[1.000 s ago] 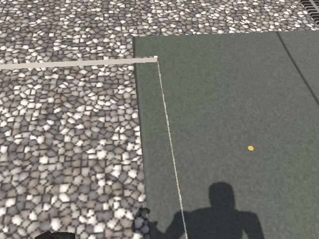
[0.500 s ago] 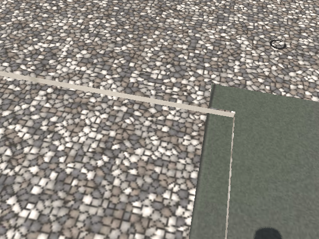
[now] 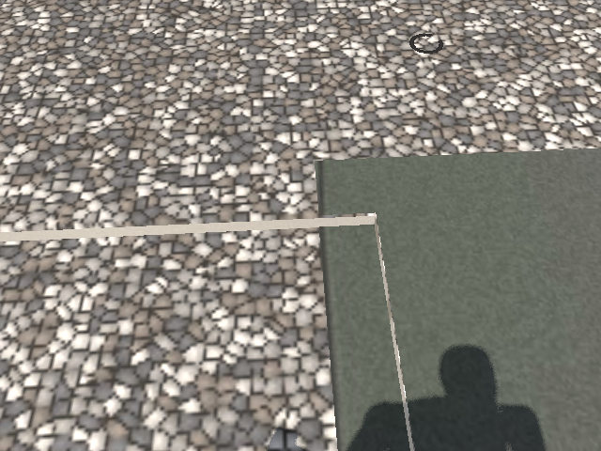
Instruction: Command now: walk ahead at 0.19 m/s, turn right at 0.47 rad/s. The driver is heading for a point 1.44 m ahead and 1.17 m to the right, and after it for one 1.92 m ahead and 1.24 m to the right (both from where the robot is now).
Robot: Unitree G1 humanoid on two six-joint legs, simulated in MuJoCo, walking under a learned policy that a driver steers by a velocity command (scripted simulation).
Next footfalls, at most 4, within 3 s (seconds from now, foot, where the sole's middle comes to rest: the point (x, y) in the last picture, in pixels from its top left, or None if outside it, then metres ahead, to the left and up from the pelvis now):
0.60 left None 0.15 0.13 -0.75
1.08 right None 0.02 -0.04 -0.75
1.64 left None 0.18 0.07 -0.75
2.06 right None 0.04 -0.08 -0.75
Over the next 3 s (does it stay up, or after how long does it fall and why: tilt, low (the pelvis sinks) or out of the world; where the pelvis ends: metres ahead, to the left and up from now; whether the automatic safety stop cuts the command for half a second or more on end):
stays up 0.27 -0.20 0.07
